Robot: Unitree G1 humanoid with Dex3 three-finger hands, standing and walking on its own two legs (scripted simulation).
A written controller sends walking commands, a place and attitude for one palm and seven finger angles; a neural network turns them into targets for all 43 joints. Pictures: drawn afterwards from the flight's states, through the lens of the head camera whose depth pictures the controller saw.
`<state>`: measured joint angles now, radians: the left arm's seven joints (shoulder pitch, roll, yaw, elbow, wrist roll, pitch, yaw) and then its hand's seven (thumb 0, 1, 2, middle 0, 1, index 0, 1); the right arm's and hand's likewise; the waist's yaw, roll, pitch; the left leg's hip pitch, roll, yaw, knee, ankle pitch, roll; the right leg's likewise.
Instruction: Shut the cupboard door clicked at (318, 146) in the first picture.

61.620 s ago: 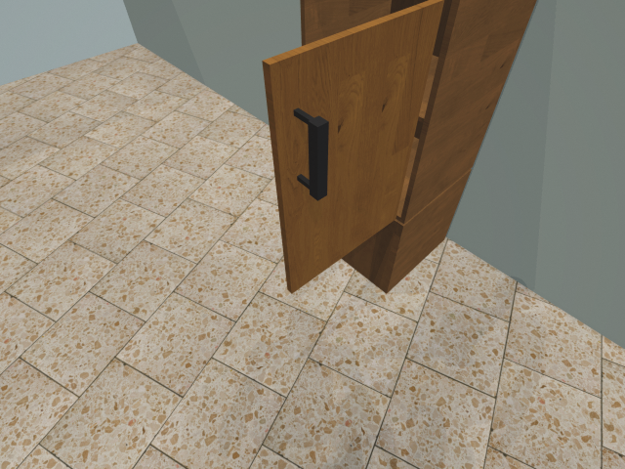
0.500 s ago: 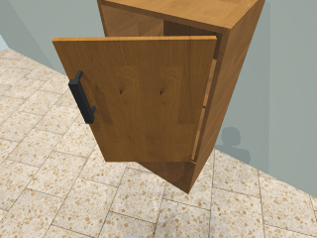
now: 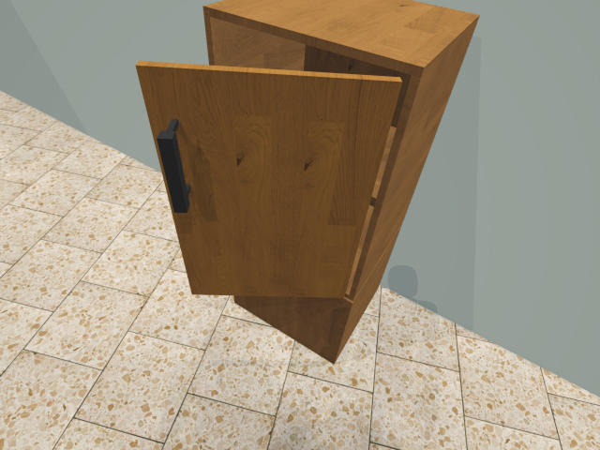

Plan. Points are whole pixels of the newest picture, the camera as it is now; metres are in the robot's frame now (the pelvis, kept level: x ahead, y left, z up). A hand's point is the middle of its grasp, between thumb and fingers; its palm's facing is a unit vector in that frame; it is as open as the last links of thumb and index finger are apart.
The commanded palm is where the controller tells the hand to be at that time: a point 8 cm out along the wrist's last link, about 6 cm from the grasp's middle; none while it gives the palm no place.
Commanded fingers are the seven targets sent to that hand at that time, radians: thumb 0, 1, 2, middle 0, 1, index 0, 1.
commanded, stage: come to a stop and stand still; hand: left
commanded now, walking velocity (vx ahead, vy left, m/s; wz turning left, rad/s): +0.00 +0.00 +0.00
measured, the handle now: (177, 167) +0.54 +0.24 +0.09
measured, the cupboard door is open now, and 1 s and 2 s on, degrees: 33 33 33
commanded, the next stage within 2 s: look again from close up in 1.48 s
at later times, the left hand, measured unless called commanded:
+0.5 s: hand out of the picture -0.14 +0.19 -0.19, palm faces +0.12 -0.98 -0.14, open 7.4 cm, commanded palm none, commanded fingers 0.00 0.90 0.90 -0.20 -0.30 -0.20 -0.30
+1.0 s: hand out of the picture -0.02 +0.18 -0.16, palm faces -0.05 -0.98 -0.17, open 7.4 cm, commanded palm none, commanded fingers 0.00 0.90 0.90 -0.20 -0.30 -0.20 -0.30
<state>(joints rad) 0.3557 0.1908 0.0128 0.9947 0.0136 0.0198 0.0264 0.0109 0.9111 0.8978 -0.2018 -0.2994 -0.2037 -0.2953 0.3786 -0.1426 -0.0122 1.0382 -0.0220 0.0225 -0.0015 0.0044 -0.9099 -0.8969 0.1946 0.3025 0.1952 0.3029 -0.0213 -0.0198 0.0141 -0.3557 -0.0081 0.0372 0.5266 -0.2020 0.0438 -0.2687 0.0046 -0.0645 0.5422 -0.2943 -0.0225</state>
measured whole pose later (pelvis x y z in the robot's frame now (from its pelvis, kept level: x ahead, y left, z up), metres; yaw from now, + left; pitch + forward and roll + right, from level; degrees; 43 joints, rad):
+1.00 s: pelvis -0.12 +0.01 +0.01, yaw +0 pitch +2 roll +1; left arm 0.18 0.19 0.03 0.97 0.01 -0.01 -0.01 0.01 0.91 0.90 -0.20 -0.30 -0.20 -0.29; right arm 0.48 -0.11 -0.01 1.11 -0.03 -0.02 -0.02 0.00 -0.91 -0.90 0.20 0.30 0.20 0.30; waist -0.07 -0.04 0.01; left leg -0.24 0.01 0.08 0.46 -0.25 0.01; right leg -0.27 -0.05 -0.03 0.47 -0.25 -0.01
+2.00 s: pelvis -0.09 +0.00 +0.01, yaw -1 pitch -1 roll +0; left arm 0.28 0.18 -0.01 1.06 0.01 -0.01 0.02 0.01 0.92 0.90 -0.20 -0.30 -0.20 -0.30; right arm 0.29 -0.15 0.00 1.12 -0.01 0.00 -0.01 0.00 -0.92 -0.90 0.19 0.30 0.19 0.30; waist -0.01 -0.03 0.04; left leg -0.21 0.01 0.08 0.40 -0.17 0.01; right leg -0.16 -0.02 -0.03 0.42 -0.24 0.00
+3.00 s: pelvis +0.10 +0.00 -0.01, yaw +1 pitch -1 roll +0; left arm 0.11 0.20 0.06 0.96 0.01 -0.03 -0.01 0.02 0.93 0.90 -0.20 -0.30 -0.20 -0.29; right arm 0.45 -0.10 0.01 1.16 -0.02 -0.06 -0.03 0.00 -0.91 -0.90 0.20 0.30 0.20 0.30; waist -0.02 0.01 0.14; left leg 0.11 0.01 0.11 0.36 -0.45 0.01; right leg -0.52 -0.04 -0.12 0.70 -0.19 -0.05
